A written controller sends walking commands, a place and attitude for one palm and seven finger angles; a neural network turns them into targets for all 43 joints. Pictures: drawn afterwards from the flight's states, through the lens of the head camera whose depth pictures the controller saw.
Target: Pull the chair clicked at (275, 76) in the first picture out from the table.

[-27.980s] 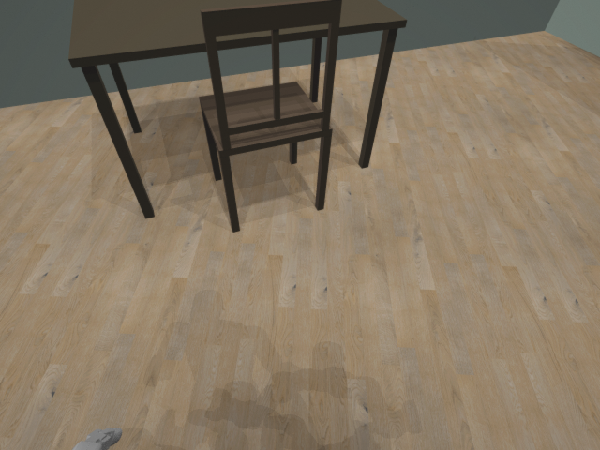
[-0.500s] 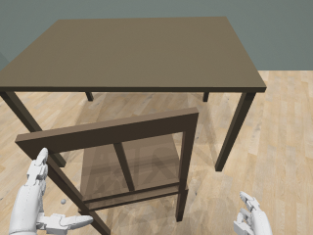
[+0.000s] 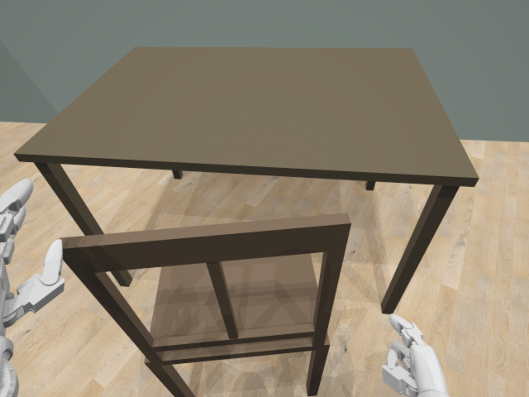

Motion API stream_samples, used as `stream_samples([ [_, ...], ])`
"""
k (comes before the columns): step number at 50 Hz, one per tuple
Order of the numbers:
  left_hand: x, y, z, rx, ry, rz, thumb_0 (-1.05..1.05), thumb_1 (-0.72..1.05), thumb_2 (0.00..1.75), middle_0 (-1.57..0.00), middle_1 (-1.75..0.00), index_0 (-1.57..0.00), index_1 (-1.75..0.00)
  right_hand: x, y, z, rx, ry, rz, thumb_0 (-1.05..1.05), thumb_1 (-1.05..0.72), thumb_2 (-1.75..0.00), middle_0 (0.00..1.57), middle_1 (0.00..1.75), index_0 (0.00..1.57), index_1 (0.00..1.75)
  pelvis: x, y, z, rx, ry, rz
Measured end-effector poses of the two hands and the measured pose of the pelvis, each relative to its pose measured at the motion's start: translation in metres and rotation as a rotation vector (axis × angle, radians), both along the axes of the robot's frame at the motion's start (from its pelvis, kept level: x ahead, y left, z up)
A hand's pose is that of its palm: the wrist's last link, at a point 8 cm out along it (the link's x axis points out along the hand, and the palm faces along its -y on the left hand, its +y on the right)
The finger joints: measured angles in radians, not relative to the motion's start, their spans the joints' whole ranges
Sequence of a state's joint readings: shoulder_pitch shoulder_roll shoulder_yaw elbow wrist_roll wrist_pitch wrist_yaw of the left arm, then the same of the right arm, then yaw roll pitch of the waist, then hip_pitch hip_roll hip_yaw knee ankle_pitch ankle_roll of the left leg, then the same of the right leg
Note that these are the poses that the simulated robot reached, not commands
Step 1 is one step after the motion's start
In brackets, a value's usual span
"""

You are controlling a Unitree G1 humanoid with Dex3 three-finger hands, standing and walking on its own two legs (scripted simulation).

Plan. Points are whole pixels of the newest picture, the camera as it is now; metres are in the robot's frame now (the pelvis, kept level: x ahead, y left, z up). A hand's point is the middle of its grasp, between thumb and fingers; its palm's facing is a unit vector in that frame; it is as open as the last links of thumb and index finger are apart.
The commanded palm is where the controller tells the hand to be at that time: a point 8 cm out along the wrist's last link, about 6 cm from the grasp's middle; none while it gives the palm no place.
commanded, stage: draw the hand back to the body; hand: left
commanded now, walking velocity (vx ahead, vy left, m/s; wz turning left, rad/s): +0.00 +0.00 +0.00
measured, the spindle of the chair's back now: (224, 302) +0.30 +0.13 -0.08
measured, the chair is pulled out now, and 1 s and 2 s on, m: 0.16 0.16 0.16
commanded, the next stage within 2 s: step back with the hand held close in 0.34 s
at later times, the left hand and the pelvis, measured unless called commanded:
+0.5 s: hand (71, 284) +0.19 +0.26 +0.16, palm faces +0.43 -0.80 -0.41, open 7.4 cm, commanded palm +0.14 +0.29 +0.18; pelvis -0.01 +0.00 +0.01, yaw -1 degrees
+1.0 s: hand (19, 334) +0.12 +0.28 +0.16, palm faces +0.38 -0.78 -0.50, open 7.4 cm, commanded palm +0.07 +0.32 +0.18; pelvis -0.07 +0.02 +0.00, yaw -1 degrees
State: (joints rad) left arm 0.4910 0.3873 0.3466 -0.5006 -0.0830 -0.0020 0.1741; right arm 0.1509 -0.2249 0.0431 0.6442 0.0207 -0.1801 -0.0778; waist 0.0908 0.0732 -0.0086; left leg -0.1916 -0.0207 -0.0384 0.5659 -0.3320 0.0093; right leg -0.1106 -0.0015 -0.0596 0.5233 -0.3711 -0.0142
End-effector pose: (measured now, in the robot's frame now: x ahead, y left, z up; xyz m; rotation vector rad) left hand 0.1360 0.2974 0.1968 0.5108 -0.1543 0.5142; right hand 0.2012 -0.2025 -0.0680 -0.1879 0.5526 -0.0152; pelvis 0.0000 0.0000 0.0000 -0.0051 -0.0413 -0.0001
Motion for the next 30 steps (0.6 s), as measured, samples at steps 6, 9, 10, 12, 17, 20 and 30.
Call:
stream_samples([
  [6,0.015,-0.001,-0.007,-0.041,0.004,-0.024,0.0,0.81,0.86,-0.19,-0.28,-0.23,-0.3,-0.009,-0.013,-0.003,0.03,0.05,-0.057,0.01,-0.9,-0.9,0.2,0.3,0.21,0.3,0.0,-0.002,0.003,0.002,0.006,-0.015],
  [9,0.017,-0.007,-0.033,-0.106,0.1,-0.047,0.01,0.85,0.88,-0.2,-0.29,-0.22,-0.3,-0.02,-0.023,-0.005,0.012,0.088,-0.085,0.01,-0.9,-0.9,0.2,0.3,0.21,0.3,-0.001,-0.004,0.004,0.002,0.009,-0.022],
  [10,0.016,-0.009,-0.037,-0.114,0.113,-0.053,0.01,0.86,0.88,-0.19,-0.28,-0.22,-0.3,-0.024,-0.026,-0.005,0.002,0.097,-0.092,0.01,-0.9,-0.9,0.2,0.3,0.21,0.3,-0.001,-0.004,0.004,0.002,0.008,-0.023],
  [12,0.014,-0.013,-0.032,-0.104,0.101,-0.067,0.01,0.87,0.89,-0.18,-0.28,-0.22,-0.31,-0.031,-0.032,-0.005,-0.019,0.107,-0.101,0.01,-0.9,-0.9,0.2,0.3,0.21,0.3,0.0,-0.005,0.005,0.001,0.006,-0.024],
  [17,0.009,-0.015,-0.006,-0.018,0.021,-0.094,0.01,0.88,0.89,-0.18,-0.28,-0.22,-0.31,-0.04,-0.04,-0.007,-0.03,0.112,-0.127,0.01,-0.9,-0.9,0.2,0.3,0.21,0.3,0.0,-0.005,0.005,-0.002,-0.008,-0.024],
  [20,0.008,-0.01,-0.005,-0.013,0.017,-0.081,0.01,0.89,0.9,-0.19,-0.29,-0.22,-0.31,-0.042,-0.04,-0.009,-0.017,0.119,-0.141,0.01,-0.9,-0.9,0.2,0.3,0.2,0.3,-0.004,-0.005,0.005,-0.002,-0.009,-0.024],
  [30,0.008,-0.005,-0.006,0.01,0.011,-0.108,0.01,0.89,0.9,-0.21,-0.3,-0.22,-0.31,-0.046,-0.03,-0.007,-0.036,0.133,-0.108,0.01,-0.9,-0.9,0.2,0.3,0.21,0.3,-0.02,-0.002,0.004,-0.012,0.017,-0.016],
])
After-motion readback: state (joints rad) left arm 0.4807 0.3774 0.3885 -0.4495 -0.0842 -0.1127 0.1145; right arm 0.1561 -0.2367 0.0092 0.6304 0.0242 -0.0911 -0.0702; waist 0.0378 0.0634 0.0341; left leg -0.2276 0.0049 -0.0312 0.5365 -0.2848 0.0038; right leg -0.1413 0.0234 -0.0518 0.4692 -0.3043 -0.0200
